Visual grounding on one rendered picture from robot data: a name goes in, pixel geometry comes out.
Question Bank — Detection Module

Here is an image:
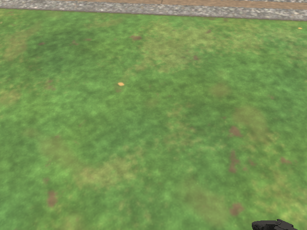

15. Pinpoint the robot right hand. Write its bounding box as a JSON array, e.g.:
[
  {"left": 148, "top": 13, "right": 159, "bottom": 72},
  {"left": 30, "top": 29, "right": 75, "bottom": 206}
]
[{"left": 251, "top": 218, "right": 297, "bottom": 230}]

